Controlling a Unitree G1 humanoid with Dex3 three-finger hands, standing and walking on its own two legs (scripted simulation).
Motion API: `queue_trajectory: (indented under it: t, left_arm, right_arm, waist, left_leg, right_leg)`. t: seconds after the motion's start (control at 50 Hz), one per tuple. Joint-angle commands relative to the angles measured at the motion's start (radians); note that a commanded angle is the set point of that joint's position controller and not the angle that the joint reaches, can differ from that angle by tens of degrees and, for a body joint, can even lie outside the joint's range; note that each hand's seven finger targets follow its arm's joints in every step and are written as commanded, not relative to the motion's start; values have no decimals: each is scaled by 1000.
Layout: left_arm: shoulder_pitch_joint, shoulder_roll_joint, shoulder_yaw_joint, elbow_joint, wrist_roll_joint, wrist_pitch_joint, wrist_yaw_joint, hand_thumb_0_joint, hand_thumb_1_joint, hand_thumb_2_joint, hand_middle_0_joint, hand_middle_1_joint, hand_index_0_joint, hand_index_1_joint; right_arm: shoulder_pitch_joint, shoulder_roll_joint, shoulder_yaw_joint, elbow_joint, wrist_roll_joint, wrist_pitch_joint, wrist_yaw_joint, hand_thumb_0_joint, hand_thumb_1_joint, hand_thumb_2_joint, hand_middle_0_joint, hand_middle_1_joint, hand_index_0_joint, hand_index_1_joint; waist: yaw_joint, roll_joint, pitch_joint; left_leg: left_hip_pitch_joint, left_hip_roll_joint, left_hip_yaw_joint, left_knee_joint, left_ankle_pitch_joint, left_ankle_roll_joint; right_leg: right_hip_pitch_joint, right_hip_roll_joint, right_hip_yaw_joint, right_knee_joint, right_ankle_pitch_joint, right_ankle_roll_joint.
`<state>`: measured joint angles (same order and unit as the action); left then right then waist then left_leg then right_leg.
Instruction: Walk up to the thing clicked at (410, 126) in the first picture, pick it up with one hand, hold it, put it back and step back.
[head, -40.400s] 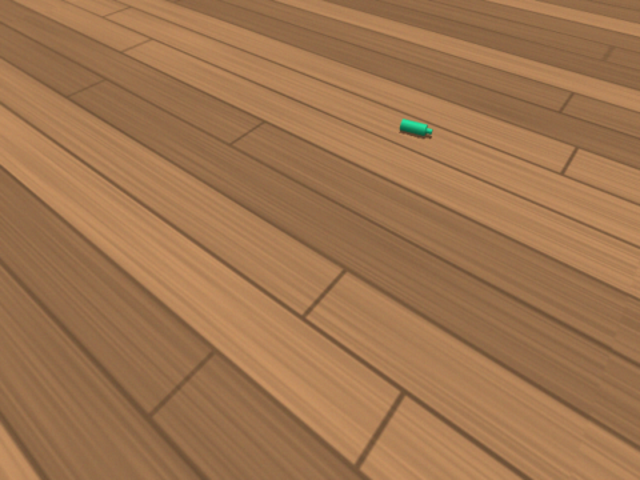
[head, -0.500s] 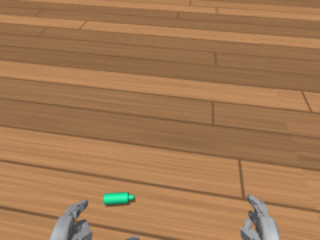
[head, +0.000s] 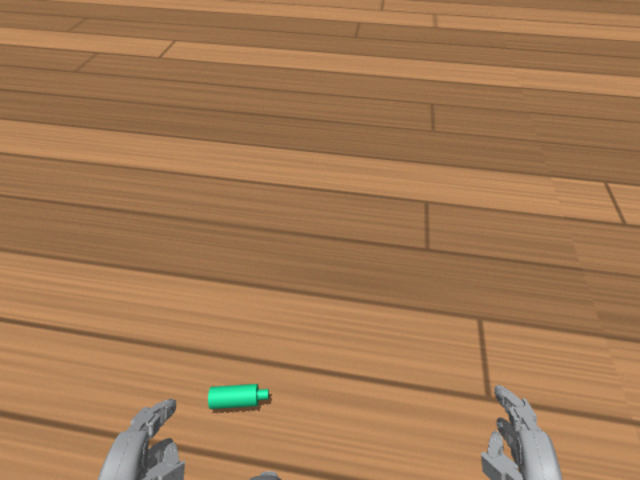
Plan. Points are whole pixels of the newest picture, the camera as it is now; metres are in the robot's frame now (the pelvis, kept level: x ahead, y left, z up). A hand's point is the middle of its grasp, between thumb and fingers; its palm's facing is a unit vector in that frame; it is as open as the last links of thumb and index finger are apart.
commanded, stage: home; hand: left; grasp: from above
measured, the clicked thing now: (239, 395) +0.46 +0.24 -0.68
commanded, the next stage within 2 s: stand in 0.66 s
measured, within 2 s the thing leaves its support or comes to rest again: neither
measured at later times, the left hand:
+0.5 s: hand (179, 470) +0.16 +0.18 -0.05, palm faces +0.04 -0.98 -0.20, open 7.4 cm
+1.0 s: hand out of the picture +0.12 +0.23 -0.10, palm faces +0.03 -0.94 -0.34, open 7.4 cm
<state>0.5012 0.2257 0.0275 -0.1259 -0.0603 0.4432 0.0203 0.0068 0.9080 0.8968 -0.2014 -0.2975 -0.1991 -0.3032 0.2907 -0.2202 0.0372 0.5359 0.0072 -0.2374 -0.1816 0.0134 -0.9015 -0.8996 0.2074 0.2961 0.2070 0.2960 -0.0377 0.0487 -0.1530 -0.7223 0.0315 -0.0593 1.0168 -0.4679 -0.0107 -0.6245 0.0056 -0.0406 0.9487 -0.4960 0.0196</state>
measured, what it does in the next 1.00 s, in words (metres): stands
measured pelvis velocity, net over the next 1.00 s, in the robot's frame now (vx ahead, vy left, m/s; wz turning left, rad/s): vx -0.01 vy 0.01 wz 0.00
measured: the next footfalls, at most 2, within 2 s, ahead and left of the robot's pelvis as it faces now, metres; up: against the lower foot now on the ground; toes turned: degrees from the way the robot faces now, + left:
none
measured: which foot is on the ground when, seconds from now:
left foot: down 0.00-1.00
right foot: down 0.00-1.00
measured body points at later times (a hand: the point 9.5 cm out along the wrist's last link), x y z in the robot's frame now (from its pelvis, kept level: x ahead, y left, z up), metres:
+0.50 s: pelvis +0.00 +0.00 +0.00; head +0.02 +0.01 +0.45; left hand +0.16 +0.23 -0.03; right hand +0.16 -0.24 -0.06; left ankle +0.02 +0.12 -0.68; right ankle -0.01 -0.14 -0.68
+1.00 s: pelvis -0.01 +0.01 +0.03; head +0.01 +0.01 +0.48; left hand +0.12 +0.28 -0.08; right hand +0.12 -0.27 -0.09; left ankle +0.02 +0.12 -0.68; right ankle -0.01 -0.14 -0.68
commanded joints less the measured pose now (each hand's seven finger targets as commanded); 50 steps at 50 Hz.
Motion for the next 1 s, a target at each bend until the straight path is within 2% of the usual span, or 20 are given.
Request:
queue_trajectory:
  t: [0.0,0.08,0.18,0.26,0.28,0.3,0.34,0.48,0.54,0.64,0.66,0.72,0.74,0.76,0.78,0.82,0.86,0.88,0.92,0.98]
  left_arm:
    - [-22,114,69,-193,9,-48,5,0,900,900,-200,-299,-200,-299]
    - [-6,105,60,-206,7,-52,6,0,900,900,-200,-299,-200,-299]
    - [-6,103,65,-194,6,-51,7,0,900,900,-200,-299,-200,-299]
    - [-3,99,53,-200,9,-52,6,0,900,900,-200,-299,-200,-299]
    - [-3,110,70,-199,9,-50,9,0,900,900,-200,-299,-200,-299]
    - [-12,89,45,-213,6,-50,5,0,900,900,-200,-299,-200,-299]
    - [-12,109,68,-206,6,-48,9,0,900,900,-200,-299,-200,-299]
    - [-6,102,61,-188,10,-41,8,0,900,900,-200,-299,-200,-299]
    - [4,114,80,-187,7,-42,7,0,900,900,-200,-299,-200,-299]
    - [-31,93,51,-216,9,-47,6,0,900,900,-200,-299,-200,-299]
    - [-11,109,74,-203,6,-46,7,0,900,900,-200,-299,-200,-299]
    - [-5,106,62,-210,7,-49,7,0,900,900,-200,-299,-200,-299]
    - [-290,200,63,141,126,-255,44,0,900,900,-200,-300,-200,-300]
    - [-205,212,85,316,130,-322,38,0,900,900,-200,-300,-200,-301]
    - [-190,213,78,363,129,-356,33,0,900,900,-200,-300,-200,-301]
    - [-235,223,63,448,131,-391,25,0,900,900,-200,-300,-200,-301]
    - [-262,214,66,542,114,-396,21,0,900,900,-200,-300,-200,-301]
    - [-276,215,68,581,109,-401,22,0,900,900,-200,-300,-200,-301]
    - [-301,214,65,665,109,-415,25,0,900,900,-200,-300,-200,-301]
    - [-312,213,66,770,104,-436,25,0,900,900,-200,-300,-200,-301]
  right_arm:
    - [-75,-125,-56,-167,-2,-57,-16,0,-900,-900,200,300,200,300]
    - [-66,-127,-60,-166,-1,-54,-15,0,-900,-900,200,300,200,300]
    - [-65,-126,-61,-163,-2,-51,-13,0,-900,-900,200,300,200,300]
    - [-69,-126,-59,-168,-1,-50,-13,0,-900,-900,200,300,200,300]
    - [-53,-133,-67,-162,-2,-50,-16,0,-900,-900,200,300,200,300]
    - [-62,-120,-57,-165,0,-50,-13,0,-900,-900,200,300,200,300]
    - [-65,-125,-59,-161,0,-49,-14,0,-900,-900,200,300,200,300]
    - [-68,-130,-63,-168,-1,-50,-15,0,-900,-900,200,300,200,300]
    - [-66,-126,-62,-169,-1,-49,-16,0,-900,-900,200,300,200,300]
    - [-75,-120,-56,-176,0,-52,-12,0,-900,-900,200,300,200,300]
    - [-70,-126,-62,-170,0,-52,-14,0,-900,-900,200,300,200,300]
    - [-68,-129,-62,-175,0,-51,-12,0,-900,-900,200,300,200,300]
    - [-144,-230,-96,83,-125,57,47,0,-900,-900,200,299,200,299]
    - [-139,-241,-116,81,-120,95,78,0,-900,-900,200,300,200,300]
    - [-123,-252,-122,65,-124,115,94,0,-900,-900,200,300,200,300]
    - [-112,-223,-114,118,-90,129,128,0,-900,-900,200,300,200,300]
    - [-137,-214,-113,148,-62,140,154,0,-900,-900,200,300,200,300]
    - [-149,-211,-119,163,-57,144,161,0,-900,-900,200,300,200,300]
    - [-157,-210,-121,204,-60,158,166,0,-900,-900,200,300,200,300]
    - [-151,-211,-121,256,-62,172,164,0,-900,-900,200,300,200,300]
  waist:
    - [-5,-13,-71]
    - [-5,0,-110]
    - [-6,5,-90]
    - [-1,12,-82]
    - [-7,14,-115]
    - [-8,8,-110]
    - [1,2,-95]
    - [-8,-13,-78]
    - [-5,-27,-89]
    - [-5,16,-69]
    - [-2,1,-89]
    - [-5,20,-83]
    - [84,-54,146]
    - [71,-88,43]
    - [50,-92,28]
    - [51,-67,-7]
    - [69,-88,23]
    - [70,-96,9]
    - [65,-82,42]
    - [62,-46,64]
  left_leg:
    - [128,-25,20,-164,148,26]
    - [158,-22,19,-154,227,23]
    - [138,-21,12,-165,168,23]
    - [150,-18,12,-169,203,19]
    - [167,-17,14,-160,233,19]
    - [162,-18,10,-156,241,20]
    - [148,-19,10,-158,222,22]
    - [150,-19,17,-161,201,23]
    - [139,-23,20,-159,169,26]
    - [131,-19,10,-177,132,21]
    - [134,-19,7,-173,142,22]
    - [138,-18,10,-174,151,20]
    - [142,17,-20,-251,328,68]
    - [225,6,8,-236,351,77]
    - [248,-3,-4,-220,367,77]
    - [318,-2,-9,-267,360,74]
    - [337,-8,-13,-300,314,73]
    - [368,-6,-17,-308,333,76]
    - [404,1,-26,-345,295,76]
    - [437,15,-38,-407,320,75]
  right_leg:
    - [-6,20,-19,-170,157,-14]
    - [12,22,-20,-148,227,-18]
    - [-3,22,-24,-153,173,-19]
    - [-6,25,-26,-142,197,-22]
    - [4,25,-24,-138,224,-21]
    - [4,23,-25,-141,234,-20]
    - [4,23,-24,-145,219,-19]
    - [-3,23,-23,-154,202,-16]
    - [4,19,-20,-167,175,-16]
    - [-20,23,-25,-155,140,-21]
    - [-4,22,-26,-152,150,-20]
    - [-15,24,-25,-146,156,-22]
    - [178,-60,69,-191,195,-64]
    - [209,-75,122,-210,216,-93]
    - [198,-71,149,-238,265,-105]
    - [261,-95,153,-217,324,-92]
    - [264,-91,129,-264,275,-70]
    - [270,-93,131,-276,294,-67]
    - [256,-96,128,-315,246,-58]
    - [300,-92,116,-348,284,-46]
